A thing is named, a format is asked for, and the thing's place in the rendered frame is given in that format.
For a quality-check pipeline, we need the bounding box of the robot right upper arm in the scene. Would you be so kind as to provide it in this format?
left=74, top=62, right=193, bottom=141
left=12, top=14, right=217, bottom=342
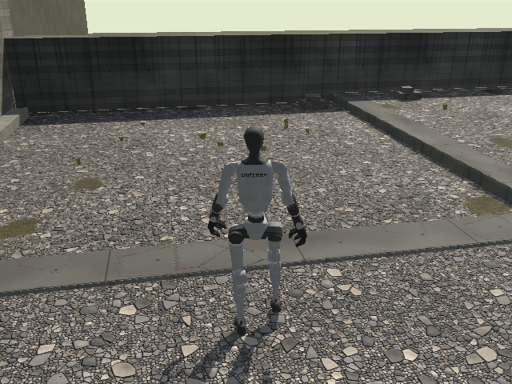
left=271, top=161, right=294, bottom=206

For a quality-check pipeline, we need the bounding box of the robot left foot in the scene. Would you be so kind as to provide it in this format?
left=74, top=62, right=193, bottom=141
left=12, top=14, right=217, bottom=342
left=234, top=314, right=246, bottom=335

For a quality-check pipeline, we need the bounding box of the left robot hand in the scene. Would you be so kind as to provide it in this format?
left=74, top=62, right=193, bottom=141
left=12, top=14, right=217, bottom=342
left=208, top=220, right=226, bottom=237

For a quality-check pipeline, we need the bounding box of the robot right forearm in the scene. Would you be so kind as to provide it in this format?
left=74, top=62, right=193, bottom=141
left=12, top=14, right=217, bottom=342
left=286, top=193, right=305, bottom=230

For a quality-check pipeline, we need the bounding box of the robot head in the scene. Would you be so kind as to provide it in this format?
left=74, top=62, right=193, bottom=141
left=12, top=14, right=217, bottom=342
left=241, top=126, right=268, bottom=165

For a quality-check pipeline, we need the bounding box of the robot left upper arm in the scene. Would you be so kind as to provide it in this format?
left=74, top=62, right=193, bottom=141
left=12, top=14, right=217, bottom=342
left=216, top=162, right=238, bottom=206

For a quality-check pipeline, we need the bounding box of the right robot hand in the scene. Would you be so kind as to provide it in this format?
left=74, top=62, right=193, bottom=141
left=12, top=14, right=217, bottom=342
left=289, top=226, right=307, bottom=247

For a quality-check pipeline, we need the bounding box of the robot left forearm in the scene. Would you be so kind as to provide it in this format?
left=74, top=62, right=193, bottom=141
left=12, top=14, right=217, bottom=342
left=209, top=193, right=224, bottom=222

